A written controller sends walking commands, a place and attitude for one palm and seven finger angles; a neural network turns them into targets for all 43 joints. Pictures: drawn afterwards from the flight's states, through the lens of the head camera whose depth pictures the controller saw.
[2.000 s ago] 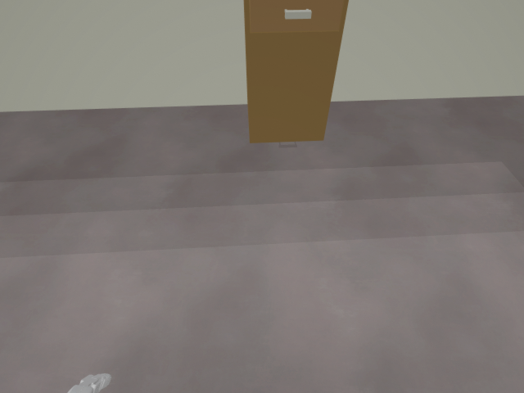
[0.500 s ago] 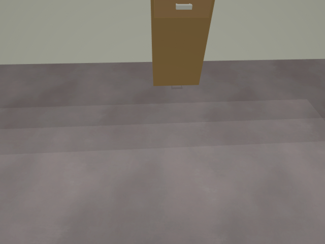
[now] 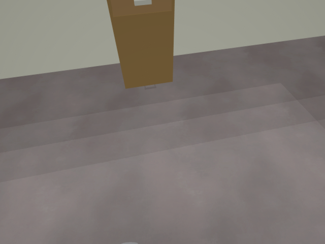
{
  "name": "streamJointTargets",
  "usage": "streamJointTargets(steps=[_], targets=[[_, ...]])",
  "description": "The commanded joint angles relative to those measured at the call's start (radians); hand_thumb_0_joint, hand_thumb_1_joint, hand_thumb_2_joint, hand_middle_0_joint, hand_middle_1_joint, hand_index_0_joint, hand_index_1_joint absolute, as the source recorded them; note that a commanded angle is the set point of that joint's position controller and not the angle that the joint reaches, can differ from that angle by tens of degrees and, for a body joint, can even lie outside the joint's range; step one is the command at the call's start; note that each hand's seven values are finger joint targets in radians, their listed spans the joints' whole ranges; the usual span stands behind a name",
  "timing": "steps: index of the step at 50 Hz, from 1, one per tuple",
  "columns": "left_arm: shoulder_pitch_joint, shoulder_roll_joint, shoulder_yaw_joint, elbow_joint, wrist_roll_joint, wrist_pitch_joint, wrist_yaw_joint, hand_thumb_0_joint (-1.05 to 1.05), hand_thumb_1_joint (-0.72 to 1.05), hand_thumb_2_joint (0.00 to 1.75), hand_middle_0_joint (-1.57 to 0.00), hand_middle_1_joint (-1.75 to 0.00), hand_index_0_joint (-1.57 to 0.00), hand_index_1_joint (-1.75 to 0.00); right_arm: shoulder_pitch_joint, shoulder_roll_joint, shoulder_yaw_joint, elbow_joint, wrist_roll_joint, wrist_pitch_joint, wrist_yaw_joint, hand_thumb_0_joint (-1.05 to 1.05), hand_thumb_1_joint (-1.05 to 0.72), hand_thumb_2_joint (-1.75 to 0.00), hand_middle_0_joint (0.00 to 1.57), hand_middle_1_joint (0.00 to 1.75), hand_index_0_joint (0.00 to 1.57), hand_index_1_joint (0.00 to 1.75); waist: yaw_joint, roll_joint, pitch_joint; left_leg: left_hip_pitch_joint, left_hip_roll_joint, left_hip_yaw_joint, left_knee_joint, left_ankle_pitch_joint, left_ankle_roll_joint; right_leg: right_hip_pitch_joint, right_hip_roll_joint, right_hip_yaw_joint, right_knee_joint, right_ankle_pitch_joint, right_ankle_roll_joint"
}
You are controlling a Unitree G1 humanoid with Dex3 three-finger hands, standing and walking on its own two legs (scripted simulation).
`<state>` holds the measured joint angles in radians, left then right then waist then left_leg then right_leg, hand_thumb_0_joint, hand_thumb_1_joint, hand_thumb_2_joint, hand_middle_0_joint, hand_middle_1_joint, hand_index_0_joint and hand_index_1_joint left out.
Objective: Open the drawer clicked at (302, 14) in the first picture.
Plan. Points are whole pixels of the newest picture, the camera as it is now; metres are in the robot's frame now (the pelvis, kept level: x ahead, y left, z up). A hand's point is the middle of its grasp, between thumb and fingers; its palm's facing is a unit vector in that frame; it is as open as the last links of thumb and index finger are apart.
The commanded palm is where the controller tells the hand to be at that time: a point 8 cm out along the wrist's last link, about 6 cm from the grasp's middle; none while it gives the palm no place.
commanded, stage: walk to a spot facing it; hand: left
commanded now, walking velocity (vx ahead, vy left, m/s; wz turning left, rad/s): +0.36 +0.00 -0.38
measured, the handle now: (142, 0) +1.53 +0.28 -0.01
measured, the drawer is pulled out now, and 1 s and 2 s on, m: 0.00 0.00 0.00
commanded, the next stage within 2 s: turn to face it in 1.66 s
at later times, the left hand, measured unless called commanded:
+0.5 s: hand (97, 211) +0.23 +0.24 -0.18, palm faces -0.14 -0.98 -0.16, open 7.3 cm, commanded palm none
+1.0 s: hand (160, 119) +0.62 +0.08 -0.17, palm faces -0.44 -0.89 -0.13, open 7.3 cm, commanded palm none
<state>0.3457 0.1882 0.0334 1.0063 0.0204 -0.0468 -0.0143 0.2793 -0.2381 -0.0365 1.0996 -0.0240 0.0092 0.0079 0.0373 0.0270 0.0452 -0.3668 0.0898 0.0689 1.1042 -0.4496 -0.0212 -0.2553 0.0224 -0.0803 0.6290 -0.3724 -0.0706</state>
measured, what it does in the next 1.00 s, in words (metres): walks ahead, turning right: left foot, then right foot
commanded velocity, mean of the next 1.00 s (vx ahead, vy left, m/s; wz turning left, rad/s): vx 0.37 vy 0.00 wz -0.28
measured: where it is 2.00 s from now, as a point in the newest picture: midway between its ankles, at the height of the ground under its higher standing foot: (199, 153)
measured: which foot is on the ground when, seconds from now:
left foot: up 0.00-0.36, down 0.38-1.00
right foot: down 0.00-0.38, up 0.40-0.96, down 0.98-1.00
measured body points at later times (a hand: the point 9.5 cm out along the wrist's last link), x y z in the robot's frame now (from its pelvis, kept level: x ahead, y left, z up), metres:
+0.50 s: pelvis +0.23 +0.05 +0.00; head +0.25 +0.08 +0.45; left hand +0.24 +0.29 -0.17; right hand +0.29 -0.19 -0.13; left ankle +0.29 +0.12 -0.73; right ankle +0.08 -0.05 -0.62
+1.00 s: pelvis +0.45 -0.02 -0.01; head +0.49 -0.03 +0.44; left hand +0.64 +0.12 -0.16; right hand +0.23 -0.12 -0.14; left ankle +0.30 +0.12 -0.71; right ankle +0.49 -0.13 -0.73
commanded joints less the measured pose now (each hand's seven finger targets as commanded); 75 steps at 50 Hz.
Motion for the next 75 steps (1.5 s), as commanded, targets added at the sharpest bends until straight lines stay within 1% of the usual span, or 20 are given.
streamJointTargets(steps=[1, 13, 17, 18, 19, 20, 23, 28, 42, 47, 48, 49, 50, 54, 57, 66, 69, 71, 72, 75], targets=[[0.106, 0.165, 0.039, -0.012, 0.004, -0.018, 0.025, 0.0, 0.9, 0.9, -0.2, -0.3, -0.2, -0.3, -0.15, -0.057, -0.025, -0.147, -0.003, -0.055, 0.002, 0.0, -0.9, -0.9, 0.2, 0.3, 0.2, 0.3, -0.003, -0.057, 0.046, -0.301, 0.049, -0.043, 0.062, 0.141, -0.015, 0.129, -0.296, 0.436, -0.405, 0.238, -0.134], [0.192, 0.112, 0.03, 0.057, 0.007, -0.03, 0.043, 0.0, 0.9, 0.9, -0.2, -0.3, -0.2, -0.3, -0.308, 0.012, -0.013, -0.23, 0.007, -0.066, 0.022, 0.0, -0.9, -0.9, 0.2, 0.3, 0.2, 0.3, 0.028, -0.167, 0.056, -0.249, -0.008, 0.05, -0.363, 0.27, -0.012, 0.249, -0.197, 0.269, -0.352, 0.654, -0.08], [0.121, 0.142, 0.044, 0.044, -0.001, -0.031, 0.045, 0.0, 0.9, 0.9, -0.2, -0.3, -0.2, -0.3, 0.0, -0.044, -0.033, -0.134, 0.003, -0.082, -0.005, 0.0, -0.9, -0.9, 0.2, 0.3, 0.2, 0.3, -0.116, -0.15, -0.073, 0.23, -0.071, 0.06, -0.567, 0.331, 0.038, 0.132, -0.155, 0.221, -0.045, 0.836, -0.038], [0.13, 0.115, 0.044, 0.035, -0.01, -0.032, 0.038, 0.0, 0.9, 0.9, -0.2, -0.3, -0.2, -0.3, 0.153, -0.122, -0.052, -0.092, -0.005, -0.085, -0.017, 0.0, -0.9, -0.9, 0.2, 0.3, 0.2, 0.3, -0.17, -0.049, -0.185, 0.49, 0.046, -0.054, -0.57, 0.369, 0.071, -0.013, -0.103, 0.189, 0.17, 0.622, -0.01], [0.204, 0.052, 0.039, 0.025, -0.023, -0.026, 0.025, 0.0, 0.9, 0.9, -0.2, -0.3, -0.2, -0.3, 0.251, -0.233, -0.079, -0.072, -0.018, -0.088, -0.021, 0.0, -0.9, -0.9, 0.2, 0.3, 0.2, 0.3, -0.162, 0.246, -0.303, 0.682, 0.367, -0.466, -0.671, 0.371, 0.182, -0.246, 0.041, 0.07, 0.538, -0.06, 0.034], [0.153, 0.058, 0.03, 0.0, -0.016, -0.03, 0.027, 0.0, 0.9, 0.9, -0.2, -0.3, -0.2, -0.3, 0.239, -0.236, -0.072, -0.078, 0.001, -0.074, -0.021, 0.0, -0.9, -0.9, 0.2, 0.3, 0.2, 0.3, -0.147, 0.21, -0.267, 0.584, 0.43, -0.593, -0.798, 0.266, 0.229, -0.3, 0.013, 0.139, 0.702, -0.191, 0.021], [0.008, 0.05, 0.041, -0.006, 0.006, -0.01, 0.009, 0.0, 0.9, 0.9, -0.2, -0.3, -0.2, -0.3, 0.043, -0.047, -0.029, -0.109, -0.001, -0.092, -0.024, 0.0, -0.9, -0.9, 0.2, 0.3, 0.2, 0.3, -0.073, 0.046, 0.04, 0.183, 0.319, -0.349, -0.897, 0.164, 0.173, -0.342, -0.113, 0.134, 0.738, 0.028, 0.035], [0.053, -0.001, 0.04, 0.008, 0.018, 0.047, -0.006, 0.0, 0.9, 0.9, -0.2, -0.3, -0.2, -0.3, 0.043, -0.002, -0.017, -0.078, 0.006, -0.115, -0.03, 0.0, -0.9, -0.9, 0.2, 0.3, 0.2, 0.3, 0.001, 0.08, 0.036, 0.089, 0.217, -0.05, -0.938, 0.265, 0.129, -0.302, -0.139, 0.101, 0.622, 0.166, 0.065], [-0.352, -0.011, 0.018, -0.098, 0.01, 0.037, -0.02, 0.0, 0.9, 0.9, -0.2, -0.3, -0.2, -0.3, 0.333, -0.014, -0.01, 0.042, -0.007, -0.105, -0.041, 0.0, -0.9, -0.9, 0.2, 0.3, 0.2, 0.3, -0.117, 0.078, 0.108, 0.45, 0.225, 0.101, -0.876, 0.739, 0.132, -0.415, -0.104, -0.051, 0.099, 0.196, 0.046], [-0.121, 0.029, 0.031, -0.027, 0.013, 0.011, -0.006, 0.0, 0.9, 0.9, -0.2, -0.3, -0.2, -0.3, 0.29, -0.055, -0.015, 0.046, 0.001, -0.092, -0.041, 0.0, -0.9, -0.9, 0.2, 0.3, 0.2, 0.3, 0.001, 0.094, -0.041, 0.457, 0.214, 0.184, -0.544, 1.194, 0.096, -0.045, 0.014, -0.138, -0.059, 0.135, -0.023], [0.017, 0.071, 0.046, 0.018, 0.017, -0.001, -0.002, 0.0, 0.9, 0.9, -0.2, -0.3, -0.2, -0.3, 0.258, -0.059, -0.019, 0.034, 0.009, -0.093, -0.036, 0.0, -0.9, -0.9, 0.2, 0.3, 0.2, 0.3, 0.068, 0.084, -0.119, 0.312, 0.19, 0.205, -0.344, 1.081, 0.066, 0.199, -0.016, -0.099, -0.106, 0.231, -0.048], [0.141, 0.171, 0.073, 0.05, 0.017, -0.013, 0.011, 0.0, 0.9, 0.9, -0.2, -0.3, -0.2, -0.3, 0.273, -0.009, -0.012, 0.01, 0.023, -0.096, -0.024, 0.0, -0.9, -0.9, 0.2, 0.3, 0.2, 0.3, 0.108, -0.097, -0.245, 0.021, 0.111, 0.224, -0.062, 0.637, 0.026, 0.507, -0.252, 0.187, -0.126, 0.304, -0.133], [0.214, 0.236, 0.086, 0.071, -0.003, -0.013, 0.022, 0.0, 0.9, 0.9, -0.2, -0.3, -0.2, -0.3, 0.255, 0.025, -0.007, -0.023, 0.03, -0.1, -0.028, 0.0, -0.9, -0.9, 0.2, 0.3, 0.2, 0.3, 0.094, -0.206, -0.307, -0.209, -0.042, 0.147, 0.256, -0.108, -0.01, 0.632, -0.478, 0.594, -0.219, 0.542, -0.266], [-0.015, 0.104, 0.046, 0.038, -0.009, -0.019, 0.034, 0.0, 0.9, 0.9, -0.2, -0.3, -0.2, -0.3, 0.094, 0.065, -0.018, -0.048, 0.008, -0.068, -0.022, 0.0, -0.9, -0.9, 0.2, 0.3, 0.2, 0.3, -0.011, -0.014, 0.022, -0.218, 0.094, -0.045, 0.211, 0.081, 0.016, 0.093, -0.361, 0.307, -0.363, 0.376, -0.153], [-0.049, 0.046, 0.039, 0.023, 0.008, -0.036, 0.036, 0.0, 0.9, 0.9, -0.2, -0.3, -0.2, -0.3, 0.184, 0.102, -0.021, -0.028, -0.004, -0.041, -0.014, 0.0, -0.9, -0.9, 0.2, 0.3, 0.2, 0.3, -0.083, -0.089, 0.024, -0.133, 0.095, -0.012, 0.055, 0.132, -0.005, -0.036, -0.284, 0.146, -0.401, 0.352, -0.106], [0.018, 0.13, 0.044, 0.049, 0.006, -0.035, 0.023, 0.0, 0.9, 0.9, -0.2, -0.3, -0.2, -0.3, -0.096, 0.039, -0.02, -0.14, 0.0, -0.067, 0.024, 0.0, -0.9, -0.9, 0.2, 0.3, 0.2, 0.3, -0.019, -0.167, 0.048, -0.096, 0.043, 0.073, -0.432, 0.242, -0.003, 0.101, -0.259, 0.126, -0.36, 0.328, -0.078], [0.024, 0.142, 0.044, 0.057, -0.002, -0.028, 0.021, 0.0, 0.9, 0.9, -0.2, -0.3, -0.2, -0.3, -0.004, -0.013, -0.031, -0.108, -0.006, -0.078, 0.012, 0.0, -0.9, -0.9, 0.2, 0.3, 0.2, 0.3, -0.084, -0.072, 0.007, 0.158, -0.021, 0.131, -0.561, 0.27, 0.015, 0.059, -0.22, 0.081, -0.164, 0.501, -0.046], [0.051, 0.056, 0.033, 0.025, -0.017, -0.025, 0.011, 0.0, 0.9, 0.9, -0.2, -0.3, -0.2, -0.3, 0.284, -0.21, -0.079, -0.041, -0.029, -0.09, -0.009, 0.0, -0.9, -0.9, 0.2, 0.3, 0.2, 0.3, -0.181, 0.305, -0.193, 0.591, 0.329, -0.332, -0.697, 0.293, 0.151, -0.264, -0.036, -0.059, 0.406, 0.106, 0.046], [0.0, 0.071, 0.031, -0.006, -0.011, -0.032, 0.012, 0.0, 0.9, 0.9, -0.2, -0.3, -0.2, -0.3, 0.321, -0.225, -0.074, -0.032, -0.015, -0.08, -0.013, 0.0, -0.9, -0.9, 0.2, 0.3, 0.2, 0.3, -0.184, 0.313, -0.209, 0.586, 0.433, -0.468, -0.817, 0.302, 0.205, -0.349, -0.016, 0.035, 0.615, -0.193, 0.039], [-0.085, 0.066, 0.037, 0.009, -0.002, -0.016, 0.001, 0.0, 0.9, 0.9, -0.2, -0.3, -0.2, -0.3, 0.101, -0.081, -0.037, -0.078, -0.008, -0.092, -0.022, 0.0, -0.9, -0.9, 0.2, 0.3, 0.2, 0.3, -0.103, 0.055, 0.018, 0.298, 0.362, -0.236, -0.864, 0.314, 0.153, -0.396, -0.146, 0.087, 0.686, -0.001, 0.044]])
